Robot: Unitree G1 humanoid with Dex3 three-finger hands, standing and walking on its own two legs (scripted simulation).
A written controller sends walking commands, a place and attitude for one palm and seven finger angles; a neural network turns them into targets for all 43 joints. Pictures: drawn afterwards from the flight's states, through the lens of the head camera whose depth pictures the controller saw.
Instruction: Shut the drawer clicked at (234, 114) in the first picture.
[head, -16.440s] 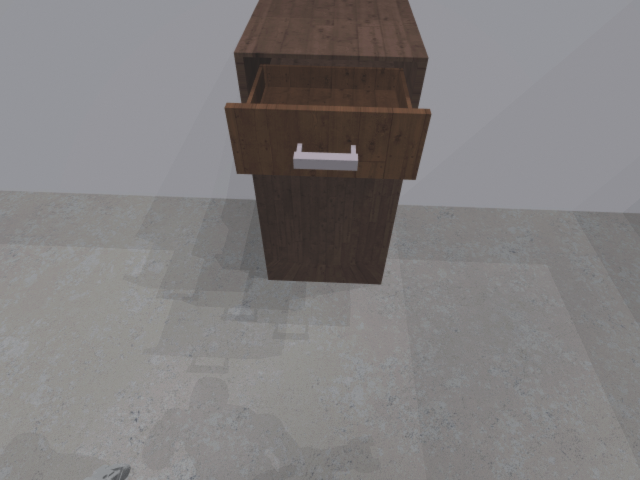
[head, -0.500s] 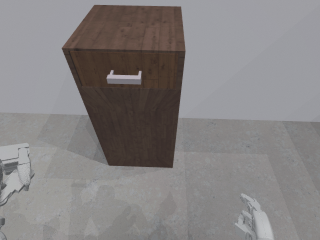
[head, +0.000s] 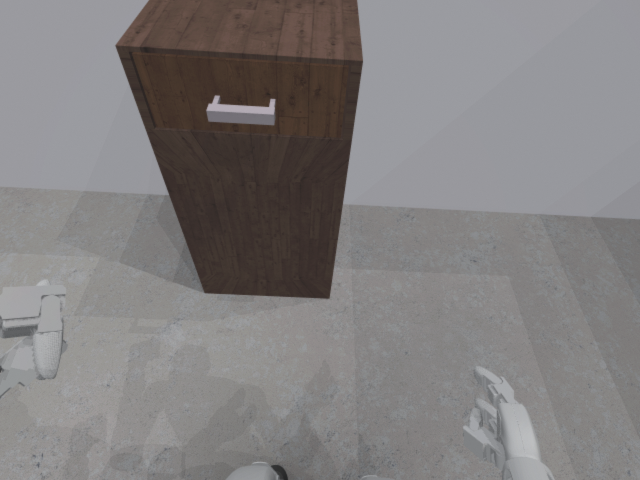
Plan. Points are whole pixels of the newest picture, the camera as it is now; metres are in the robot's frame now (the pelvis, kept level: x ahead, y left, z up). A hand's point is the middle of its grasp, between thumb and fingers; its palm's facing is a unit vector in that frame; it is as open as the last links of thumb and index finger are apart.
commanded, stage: step back with the hand held close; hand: left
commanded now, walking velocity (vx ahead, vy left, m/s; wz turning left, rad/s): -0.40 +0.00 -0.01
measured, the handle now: (243, 108) +0.75 +0.18 +0.03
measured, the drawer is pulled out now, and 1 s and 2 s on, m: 0.00 0.00 0.00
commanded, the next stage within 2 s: stop stepping back and stand still in 0.16 s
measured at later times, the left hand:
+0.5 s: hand out of the picture +0.05 +0.24 +0.19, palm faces +0.41 -0.77 -0.48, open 3.3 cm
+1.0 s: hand out of the picture +0.03 +0.22 +0.18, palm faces +0.39 -0.83 -0.41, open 3.2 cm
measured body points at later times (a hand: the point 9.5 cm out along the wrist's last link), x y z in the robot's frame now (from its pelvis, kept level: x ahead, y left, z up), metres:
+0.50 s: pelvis -0.12 -0.01 +0.00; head -0.12 +0.02 +0.45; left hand +0.03 +0.28 +0.21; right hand +0.03 -0.22 -0.08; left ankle -0.09 +0.14 -0.72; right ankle -0.06 -0.10 -0.73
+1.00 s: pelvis -0.17 -0.02 +0.01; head -0.19 +0.00 +0.45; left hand +0.00 +0.26 +0.21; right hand -0.03 -0.26 -0.08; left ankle -0.13 +0.11 -0.70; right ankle -0.13 -0.12 -0.73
